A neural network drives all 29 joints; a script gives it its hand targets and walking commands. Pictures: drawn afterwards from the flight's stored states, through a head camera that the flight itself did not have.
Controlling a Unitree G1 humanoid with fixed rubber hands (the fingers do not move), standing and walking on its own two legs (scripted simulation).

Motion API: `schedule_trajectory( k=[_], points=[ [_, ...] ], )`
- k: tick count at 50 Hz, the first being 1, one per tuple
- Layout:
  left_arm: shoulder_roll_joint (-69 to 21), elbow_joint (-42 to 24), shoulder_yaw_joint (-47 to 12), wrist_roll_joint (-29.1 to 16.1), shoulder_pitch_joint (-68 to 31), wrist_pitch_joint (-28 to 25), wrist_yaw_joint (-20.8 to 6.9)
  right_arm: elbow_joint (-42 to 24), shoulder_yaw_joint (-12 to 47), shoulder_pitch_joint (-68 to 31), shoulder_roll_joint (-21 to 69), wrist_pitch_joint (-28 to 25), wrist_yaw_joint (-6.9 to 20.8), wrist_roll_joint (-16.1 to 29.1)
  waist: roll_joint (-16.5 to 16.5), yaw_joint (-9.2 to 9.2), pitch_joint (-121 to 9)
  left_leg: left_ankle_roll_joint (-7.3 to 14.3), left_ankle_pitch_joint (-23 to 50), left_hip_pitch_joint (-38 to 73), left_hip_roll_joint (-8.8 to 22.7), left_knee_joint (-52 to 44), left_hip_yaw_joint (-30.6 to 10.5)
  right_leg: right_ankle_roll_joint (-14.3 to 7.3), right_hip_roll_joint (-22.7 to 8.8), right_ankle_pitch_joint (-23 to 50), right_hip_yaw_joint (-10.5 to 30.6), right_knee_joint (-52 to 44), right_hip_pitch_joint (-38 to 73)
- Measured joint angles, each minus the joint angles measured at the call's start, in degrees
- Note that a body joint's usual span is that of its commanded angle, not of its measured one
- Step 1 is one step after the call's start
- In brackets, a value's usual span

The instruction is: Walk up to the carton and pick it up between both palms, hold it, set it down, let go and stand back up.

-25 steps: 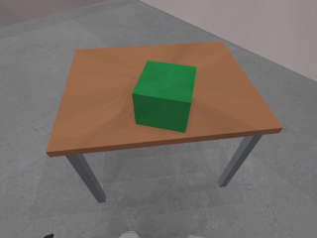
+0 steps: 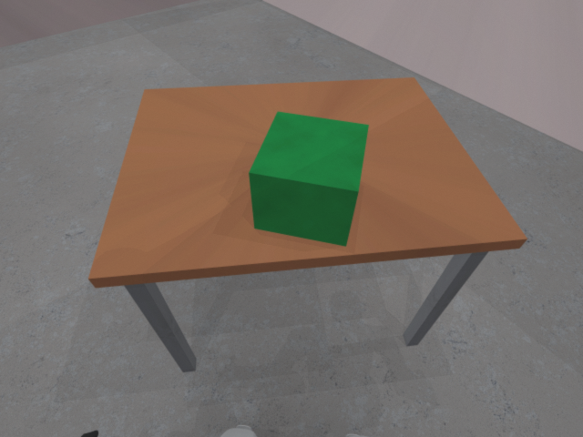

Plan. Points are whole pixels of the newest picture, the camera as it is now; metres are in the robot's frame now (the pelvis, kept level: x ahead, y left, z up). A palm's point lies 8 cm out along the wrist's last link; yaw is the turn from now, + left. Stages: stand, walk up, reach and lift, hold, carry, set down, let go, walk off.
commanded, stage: walk up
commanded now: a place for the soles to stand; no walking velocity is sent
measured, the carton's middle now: (310, 177) +0.60 -0.01 -0.01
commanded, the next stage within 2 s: none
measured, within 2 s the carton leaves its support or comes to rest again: neither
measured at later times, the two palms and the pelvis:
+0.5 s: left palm out of the picture +0.09 +0.31 -0.10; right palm out of the picture +0.05 -0.32 -0.09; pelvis +0.00 -0.01 +0.00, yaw +0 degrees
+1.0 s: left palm out of the picture +0.09 +0.32 -0.10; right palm out of the picture +0.06 -0.32 -0.09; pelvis +0.00 +0.00 +0.00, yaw +1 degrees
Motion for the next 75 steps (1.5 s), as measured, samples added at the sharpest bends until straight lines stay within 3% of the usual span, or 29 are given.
schedule_trajectory(
  k=[4,8,12,15,18,23,25,29,33,39,41,46,50,55,61,64,66,71,75],
  points=[
    [0.0,0.0,0.0,0.0,0.0,1.0,0.1,0.0,0.0,0.0,0.0,-0.2,-0.2,0.0,0.0,-0.83,0.1,0.0,-1.8,0.2,0.1,0.0,0.0,0.0,0.1,-4.2,0.0,0.8,0.0],
    [0.0,0.0,0.0,0.0,0.1,0.2,-0.2,0.0,0.0,0.0,0.0,0.3,-0.2,0.0,-0.1,-0.54,0.3,0.0,-2.1,0.2,0.1,0.0,0.0,0.0,0.1,1.0,0.0,0.0,0.0],
    [0.0,0.0,0.0,0.0,0.3,-0.8,0.1,0.0,0.0,0.0,0.0,0.7,-0.4,0.0,0.1,0.28,0.2,0.0,-6.9,0.0,0.0,0.9,0.0,0.0,0.0,0.1,0.0,0.0,0.0],
    [0.0,0.1,0.0,0.0,0.3,-0.6,0.2,0.0,0.0,0.0,0.0,0.7,0.0,0.0,0.2,0.42,0.2,0.0,-6.2,0.0,0.0,0.9,0.0,0.0,0.0,0.1,0.0,0.0,0.1],
    [0.0,0.1,0.0,0.0,0.3,-0.1,0.1,0.0,0.0,0.0,0.0,0.5,0.2,0.0,0.2,-0.04,0.1,0.0,0.4,0.2,0.0,-0.3,0.0,0.0,-0.1,0.0,0.0,0.1,0.1],
    [0.0,0.0,0.0,0.0,0.3,0.7,0.0,0.0,0.0,0.0,0.0,0.4,0.0,0.0,0.1,-0.68,0.2,-0.2,-1.6,0.2,0.1,-0.3,0.0,0.0,0.1,-1.6,0.0,0.1,0.1],
    [0.0,0.2,0.0,0.0,0.3,0.1,-0.1,0.0,0.0,0.0,0.0,0.5,0.0,0.0,0.0,-0.4,0.1,-0.1,-1.5,0.1,0.1,-0.3,0.0,0.0,0.1,1.3,0.0,-0.5,0.1],
    [0.0,0.2,0.0,0.0,0.3,-0.8,0.0,0.0,0.0,0.0,0.0,0.7,-0.2,0.0,0.0,0.25,0.0,0.0,-7.2,-0.3,-0.1,1.0,0.1,0.0,-0.1,0.3,0.0,-0.5,0.1],
    [0.0,0.2,0.0,0.0,0.3,-0.2,-0.1,0.0,0.0,0.0,0.0,0.6,0.2,0.0,0.0,0.06,-0.1,0.0,-0.3,-0.1,-0.1,-0.4,0.1,0.0,-0.1,0.1,0.0,-0.5,0.2],
    [0.0,0.2,0.0,-0.1,0.3,0.7,0.0,0.0,0.0,0.0,0.0,0.1,-0.2,0.0,-0.1,-0.68,-0.1,-0.1,-1.6,0.0,0.1,-0.4,0.1,0.0,0.0,-1.9,0.0,-0.2,0.2],
    [0.0,0.3,0.0,-0.1,0.3,0.1,0.0,0.0,0.0,0.0,0.0,0.2,-0.2,0.0,-0.1,-0.47,-0.2,-0.1,-1.6,0.0,0.1,-0.4,0.1,0.0,0.0,1.2,0.0,-0.8,0.2],
    [0.0,0.4,0.0,-0.1,0.4,-0.9,0.1,0.0,0.0,0.0,0.0,0.7,-0.2,0.0,0.0,0.28,-0.4,-0.1,-6.9,-0.3,0.1,0.7,0.1,0.0,0.0,0.1,0.0,-0.8,0.2],
    [0.0,0.4,0.0,-0.1,0.4,-0.2,0.1,0.0,0.0,0.0,0.0,0.5,0.1,0.0,0.0,-0.09,-0.5,-0.1,0.1,0.0,0.1,-0.9,0.1,0.0,0.0,0.0,0.0,-0.8,0.2],
    [0.0,0.4,0.0,-0.1,0.4,0.8,0.1,0.0,0.0,0.0,0.0,0.2,-0.2,0.0,-0.1,-0.94,-0.4,-0.2,-1.7,0.1,0.3,-0.9,0.1,0.0,0.1,-2.1,0.0,-0.4,0.2],
    [0.0,0.4,0.0,-0.1,0.5,-0.9,0.1,0.0,0.0,0.0,0.0,0.7,-0.3,0.0,0.1,-0.01,-0.5,0.0,-6.8,-0.1,0.2,0.2,0.1,0.0,0.1,-0.3,0.0,-0.8,0.2],
    [0.0,0.4,0.0,-0.1,0.5,-0.9,0.3,0.0,0.0,0.0,0.0,0.7,-0.1,0.0,0.1,0.15,-0.5,0.0,-6.2,-0.1,0.2,0.2,0.1,0.0,0.1,-0.5,0.0,-0.8,0.3],
    [0.0,0.4,0.0,-0.1,0.5,-0.7,0.3,0.0,0.0,0.0,0.0,0.6,0.0,0.0,0.2,-0.03,-0.6,0.0,0.4,0.1,0.3,-1.0,0.1,0.0,0.1,-0.6,0.0,-0.8,0.3],
    [0.0,0.4,0.0,-0.1,0.5,0.3,0.3,0.0,0.0,0.0,0.0,0.3,-0.1,0.0,0.1,-0.77,-0.5,-0.1,-2.0,0.1,0.2,-1.0,0.2,0.0,0.0,-1.0,0.0,-0.8,0.3],
    [-0.1,0.5,0.0,-0.1,0.5,-0.7,0.3,0.0,0.0,0.0,0.0,0.6,-0.4,0.0,0.1,-0.25,-0.4,0.1,-3.8,0.0,0.2,-0.7,0.1,0.1,0.1,-0.1,0.1,-1.2,0.4]
  ],
)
